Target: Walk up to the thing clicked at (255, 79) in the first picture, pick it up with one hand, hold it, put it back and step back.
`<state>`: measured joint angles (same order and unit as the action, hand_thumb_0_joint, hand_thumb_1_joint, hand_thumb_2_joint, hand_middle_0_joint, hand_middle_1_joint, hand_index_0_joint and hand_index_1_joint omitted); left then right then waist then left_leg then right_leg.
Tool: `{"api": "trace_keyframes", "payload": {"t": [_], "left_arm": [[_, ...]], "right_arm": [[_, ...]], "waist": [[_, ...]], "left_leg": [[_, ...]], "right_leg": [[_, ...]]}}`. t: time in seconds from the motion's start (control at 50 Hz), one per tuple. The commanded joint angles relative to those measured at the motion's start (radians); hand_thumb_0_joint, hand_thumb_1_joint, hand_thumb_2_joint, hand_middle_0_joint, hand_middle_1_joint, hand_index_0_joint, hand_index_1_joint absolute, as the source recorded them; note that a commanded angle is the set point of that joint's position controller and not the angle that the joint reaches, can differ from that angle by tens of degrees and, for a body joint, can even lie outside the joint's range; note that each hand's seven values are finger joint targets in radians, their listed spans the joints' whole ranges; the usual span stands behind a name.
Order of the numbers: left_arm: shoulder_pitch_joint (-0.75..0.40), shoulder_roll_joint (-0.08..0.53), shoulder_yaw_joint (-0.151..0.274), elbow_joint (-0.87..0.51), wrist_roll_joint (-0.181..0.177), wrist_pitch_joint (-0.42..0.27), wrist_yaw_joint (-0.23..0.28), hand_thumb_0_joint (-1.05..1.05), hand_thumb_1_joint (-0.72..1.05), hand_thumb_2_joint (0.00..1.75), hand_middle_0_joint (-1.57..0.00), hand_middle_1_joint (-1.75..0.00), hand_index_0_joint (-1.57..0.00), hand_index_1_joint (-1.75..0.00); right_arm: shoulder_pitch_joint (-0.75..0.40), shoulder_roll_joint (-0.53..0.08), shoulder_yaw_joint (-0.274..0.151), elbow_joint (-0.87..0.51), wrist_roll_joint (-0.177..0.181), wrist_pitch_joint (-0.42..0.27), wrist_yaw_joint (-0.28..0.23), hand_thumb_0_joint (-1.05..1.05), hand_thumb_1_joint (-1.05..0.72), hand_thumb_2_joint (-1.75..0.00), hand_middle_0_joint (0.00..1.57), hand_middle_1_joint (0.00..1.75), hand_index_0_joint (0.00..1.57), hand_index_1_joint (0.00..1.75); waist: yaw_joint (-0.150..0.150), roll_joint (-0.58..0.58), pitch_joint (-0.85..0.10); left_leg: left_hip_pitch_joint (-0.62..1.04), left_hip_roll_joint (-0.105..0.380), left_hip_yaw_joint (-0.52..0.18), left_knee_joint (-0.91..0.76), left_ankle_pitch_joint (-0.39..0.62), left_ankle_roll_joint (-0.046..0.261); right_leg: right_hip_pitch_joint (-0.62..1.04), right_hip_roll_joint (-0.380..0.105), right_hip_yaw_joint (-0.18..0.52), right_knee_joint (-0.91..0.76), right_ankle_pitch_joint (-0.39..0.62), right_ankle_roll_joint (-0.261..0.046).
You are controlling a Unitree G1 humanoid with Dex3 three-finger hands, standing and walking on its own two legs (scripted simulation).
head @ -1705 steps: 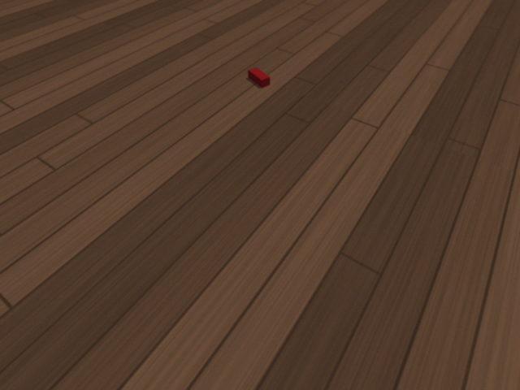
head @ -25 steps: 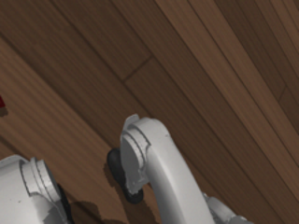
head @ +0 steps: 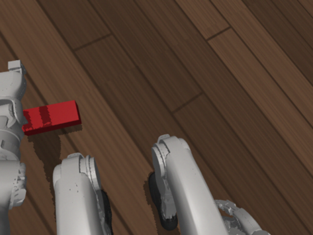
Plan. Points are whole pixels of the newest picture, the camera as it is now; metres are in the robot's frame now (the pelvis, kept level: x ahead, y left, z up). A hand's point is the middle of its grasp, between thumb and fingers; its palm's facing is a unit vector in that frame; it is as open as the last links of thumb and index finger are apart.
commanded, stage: withdraw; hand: left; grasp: from above
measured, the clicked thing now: (51, 117) +0.48 +0.27 -0.33
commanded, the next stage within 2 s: home in 0.34 s
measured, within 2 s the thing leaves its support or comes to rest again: neither
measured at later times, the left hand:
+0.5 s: hand (33, 111) +0.46 +0.28 -0.20, palm faces -0.43 -0.06 -0.90, open 13.9 cm
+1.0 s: hand (3, 134) +0.36 +0.26 -0.02, palm faces -0.30 -0.62 -0.73, open 8.2 cm
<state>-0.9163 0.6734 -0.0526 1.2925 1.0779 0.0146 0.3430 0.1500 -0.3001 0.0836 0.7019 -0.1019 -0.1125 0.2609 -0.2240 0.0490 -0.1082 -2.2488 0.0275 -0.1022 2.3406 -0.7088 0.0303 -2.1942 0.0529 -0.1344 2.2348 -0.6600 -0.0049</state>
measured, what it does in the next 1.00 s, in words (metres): rises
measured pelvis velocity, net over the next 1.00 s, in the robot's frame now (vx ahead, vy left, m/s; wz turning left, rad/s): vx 0.00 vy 0.00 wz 0.09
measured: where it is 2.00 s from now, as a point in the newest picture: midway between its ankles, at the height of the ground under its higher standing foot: (136, 221)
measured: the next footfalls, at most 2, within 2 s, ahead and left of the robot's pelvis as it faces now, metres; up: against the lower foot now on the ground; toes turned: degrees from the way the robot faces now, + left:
none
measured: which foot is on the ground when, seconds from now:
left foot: down 0.00-1.00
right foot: down 0.00-1.00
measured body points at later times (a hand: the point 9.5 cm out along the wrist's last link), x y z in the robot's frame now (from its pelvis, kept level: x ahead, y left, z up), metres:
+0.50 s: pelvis -0.01 +0.00 -0.03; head +0.24 +0.07 +0.34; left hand +0.48 +0.28 -0.15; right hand +0.02 -0.27 -0.12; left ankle +0.07 +0.12 -0.32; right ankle +0.10 -0.11 -0.32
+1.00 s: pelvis +0.00 +0.00 +0.10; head +0.19 +0.04 +0.51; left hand +0.38 +0.29 +0.02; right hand +0.14 -0.26 -0.02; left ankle +0.07 +0.12 -0.32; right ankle +0.10 -0.11 -0.32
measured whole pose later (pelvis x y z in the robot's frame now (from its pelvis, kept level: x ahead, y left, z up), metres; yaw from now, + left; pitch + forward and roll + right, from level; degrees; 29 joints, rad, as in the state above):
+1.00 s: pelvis +0.00 +0.00 +0.10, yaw +5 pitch +35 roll -5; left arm -0.46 0.46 0.02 0.69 0.56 0.05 0.05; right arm 0.18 -0.29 -0.01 0.63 -0.01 -0.01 0.09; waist -0.09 0.05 -0.19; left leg -1.94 0.00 -0.05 2.00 -0.67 0.02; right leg -1.90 0.03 -0.07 1.94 -0.65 -0.01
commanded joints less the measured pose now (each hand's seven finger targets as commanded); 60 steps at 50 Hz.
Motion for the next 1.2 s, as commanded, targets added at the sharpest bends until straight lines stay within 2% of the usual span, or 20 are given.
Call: {"api": "trace_keyframes", "payload": {"t": [0.0,0.1,0.18,0.24,0.34,0.4,0.44,0.48,0.52,0.56,0.62,0.7,0.72,0.84,0.86,0.92,1.02,1.06,1.1,1.18], "left_arm": [[-0.338,0.051,-0.051,-0.11,-0.053,-0.014,-0.09,0.0,-0.52,1.01,-0.09,-0.98,-0.08,-0.99],[-0.372,0.144,-0.026,-0.025,0.019,-0.08,-0.123,0.0,-0.54,1.04,-0.08,-1.01,-0.06,-1.02],[-0.395,0.212,0.015,0.03,0.084,-0.137,-0.075,0.0,-0.53,1.03,-0.07,-1.01,-0.06,-1.02],[-0.44,0.248,0.034,0.055,0.136,-0.178,-0.021,0.0,-0.52,1.02,-0.07,-1.0,-0.07,-1.01],[-0.494,0.295,0.077,0.131,0.159,-0.211,0.092,0.0,-0.52,1.0,-0.07,-1.01,-0.07,-1.0],[-0.537,0.358,0.123,0.08,0.182,-0.211,0.138,0.0,-0.53,1.0,-0.07,-1.0,-0.07,-1.0],[-0.53,0.38,0.158,-0.016,0.169,-0.2,0.163,0.0,-0.37,0.96,-0.23,-0.84,-0.23,-0.84],[-0.504,0.378,0.179,-0.095,0.133,-0.178,0.176,0.0,-0.37,0.96,-0.19,-0.84,-0.17,-0.86],[-0.484,0.327,0.162,-0.116,0.105,-0.147,0.164,0.0,-0.21,0.97,-0.26,-0.68,-0.23,-0.71],[-0.449,0.347,0.176,-0.129,0.075,-0.119,0.138,0.0,-0.06,0.98,-0.26,-0.67,-0.23,-0.69],[-0.359,0.29,0.162,-0.136,0.004,-0.079,0.075,0.0,0.05,0.95,-0.25,-0.61,-0.22,-0.63],[-0.153,0.135,0.124,-0.19,-0.149,-0.025,-0.04,0.0,0.29,0.95,-0.24,-0.53,-0.22,-0.55],[-0.136,0.149,0.135,-0.294,-0.192,-0.017,-0.071,0.0,0.36,0.94,-0.23,-0.51,-0.22,-0.52],[0.129,0.024,0.104,-0.586,-0.427,0.027,-0.238,0.0,0.79,1.02,-0.23,-0.42,-0.23,-0.43],[0.152,0.027,0.127,-0.669,-0.464,0.022,-0.251,0.0,0.87,1.0,-0.23,-0.39,-0.22,-0.4],[0.246,0.0,0.145,-0.822,-0.546,0.017,-0.267,0.0,0.9,0.9,-0.2,-0.3,-0.2,-0.3],[0.373,-0.055,0.161,-0.915,-0.628,0.031,-0.231,0.0,0.9,0.9,-0.2,-0.3,-0.2,-0.3],[0.427,-0.111,0.129,-0.979,-0.677,0.052,-0.226,0.0,0.9,0.9,-0.2,-0.3,-0.2,-0.3],[0.492,-0.113,0.146,-1.02,-0.737,0.085,-0.222,0.0,0.9,0.9,-0.2,-0.3,-0.2,-0.3],[0.61,-0.182,0.107,-1.093,-0.856,0.142,-0.23,0.0,0.9,0.9,-0.2,-0.3,-0.2,-0.3]], "right_arm": [[0.237,-0.247,-0.099,-0.016,0.024,0.035,-0.056,0.0,-0.9,-0.9,0.2,0.3,0.2,0.3],[0.207,-0.211,-0.068,-0.041,0.018,0.061,-0.121,0.0,-0.9,-0.9,0.2,0.3,0.2,0.3],[0.178,-0.199,-0.043,-0.045,0.009,0.065,-0.148,0.0,-0.9,-0.9,0.2,0.3,0.2,0.3],[0.183,-0.207,-0.033,-0.044,0.003,0.064,-0.156,0.0,-0.89,-0.9,0.2,0.3,0.2,0.3],[0.213,-0.225,-0.021,-0.031,-0.021,0.041,-0.163,0.0,-0.89,-0.9,0.2,0.3,0.2,0.3],[0.239,-0.238,-0.025,-0.02,-0.036,0.02,-0.159,0.0,-0.9,-0.9,0.2,0.3,0.2,0.3],[0.244,-0.245,-0.042,-0.021,-0.041,0.015,-0.154,0.0,-0.88,-0.89,0.2,0.3,0.2,0.3],[0.239,-0.252,-0.061,-0.032,-0.039,0.015,-0.15,0.0,-0.89,-0.89,0.2,0.3,0.2,0.3],[0.256,-0.246,-0.078,-0.007,-0.038,0.014,-0.141,0.0,-0.88,-0.89,0.2,0.3,0.2,0.3],[0.275,-0.253,-0.093,0.003,-0.028,0.02,-0.135,0.0,-0.88,-0.89,0.2,0.3,0.2,0.3],[0.301,-0.24,-0.11,0.012,-0.013,0.034,-0.123,0.0,-0.89,-0.9,0.2,0.3,0.2,0.3],[0.313,-0.221,-0.139,0.001,0.026,0.055,-0.113,0.0,-0.89,-0.9,0.2,0.3,0.2,0.3],[0.306,-0.225,-0.148,-0.012,0.039,0.064,-0.115,0.0,-0.89,-0.9,0.2,0.3,0.2,0.3],[0.227,-0.19,-0.153,-0.095,0.083,0.091,-0.152,0.0,-0.9,-0.9,0.2,0.3,0.2,0.3],[0.219,-0.185,-0.154,-0.108,0.086,0.089,-0.16,0.0,-0.9,-0.9,0.2,0.3,0.2,0.3],[0.169,-0.158,-0.16,-0.149,0.099,0.083,-0.185,0.0,-0.9,-0.9,0.2,0.3,0.2,0.3],[0.097,-0.131,-0.157,-0.18,0.119,0.064,-0.231,0.0,-0.9,-0.9,0.2,0.3,0.2,0.3],[0.071,-0.125,-0.155,-0.192,0.125,0.05,-0.249,0.0,-0.9,-0.9,0.2,0.3,0.2,0.3],[0.046,-0.127,-0.153,-0.201,0.133,0.038,-0.27,0.0,-0.9,-0.9,0.2,0.3,0.2,0.3],[0.007,-0.114,-0.137,-0.226,0.143,0.014,-0.307,0.0,-0.9,-0.9,0.2,0.3,0.2,0.3]], "waist": [[-0.099,0.074,-0.482],[-0.06,0.034,-0.426],[-0.038,0.11,-0.463],[-0.054,0.141,-0.512],[-0.078,0.163,-0.547],[-0.076,0.287,-0.634],[-0.056,0.363,-0.739],[-0.041,0.427,-0.821],[-0.048,0.439,-0.822],[-0.024,0.447,-0.834],[0.007,0.396,-0.846],[0.044,0.295,-0.794],[0.06,0.266,-0.818],[0.076,0.061,-0.668],[0.094,0.052,-0.7],[0.12,0.038,-0.723],[0.13,0.076,-0.606],[0.125,0.102,-0.572],[0.14,0.095,-0.572],[0.12,0.073,-0.508]], "left_leg": [[0.357,-0.021,0.004,-0.296,0.11,0.017],[0.298,-0.041,0.059,-0.29,0.067,0.015],[0.306,-0.051,0.067,-0.282,0.052,0.009],[0.312,-0.051,0.067,-0.25,0.069,0.011],[0.318,-0.046,0.062,-0.208,0.09,0.012],[0.428,-0.037,0.056,-0.201,0.15,-0.002],[0.52,-0.032,0.052,-0.211,0.196,-0.011],[0.602,-0.031,0.047,-0.232,0.239,-0.018],[0.637,-0.028,0.044,-0.24,0.257,-0.02],[0.649,-0.025,0.041,-0.26,0.275,-0.019],[0.654,-0.027,0.043,-0.286,0.305,-0.011],[0.679,-0.03,0.032,-0.373,0.329,-0.006],[0.676,-0.031,0.031,-0.396,0.327,-0.004],[0.614,-0.031,0.036,-0.5,0.283,0.016],[0.634,-0.033,0.038,-0.516,0.281,0.017],[0.704,-0.032,0.048,-0.574,0.245,0.019],[0.806,-0.03,0.044,-0.722,0.089,0.011],[0.868,-0.028,0.031,-0.798,0.032,0.007],[0.939,-0.027,0.02,-0.856,0.011,0.006],[1.036,-0.028,0.005,-0.954,0.003,0.006]], "right_leg": [[0.367,0.037,-0.002,-0.299,0.154,-0.037],[0.404,0.032,0.041,-0.334,0.056,-0.041],[0.372,0.026,0.049,-0.294,0.028,-0.045],[0.352,0.025,0.045,-0.267,0.044,-0.043],[0.343,0.02,0.034,-0.245,0.066,-0.034],[0.326,0.014,0.007,-0.187,0.143,-0.041],[0.328,0.01,-0.011,-0.163,0.197,-0.045],[0.317,0.002,-0.025,-0.147,0.239,-0.048],[0.29,-0.003,-0.028,-0.149,0.257,-0.048],[0.298,-0.004,-0.026,-0.163,0.268,-0.05],[0.351,0.001,-0.017,-0.206,0.275,-0.049],[0.409,0.004,-0.001,-0.285,0.264,-0.044],[0.447,0.006,0.007,-0.302,0.27,-0.044],[0.622,0.003,0.043,-0.453,0.288,-0.034],[0.67,0.0,0.05,-0.473,0.29,-0.032],[0.74,-0.007,0.072,-0.541,0.257,-0.029],[0.763,-0.01,0.091,-0.669,0.112,-0.031],[0.783,-0.011,0.095,-0.721,0.071,-0.03],[0.836,-0.011,0.101,-0.77,0.054,-0.027],[0.909,-0.011,0.103,-0.859,0.05,-0.022]]}}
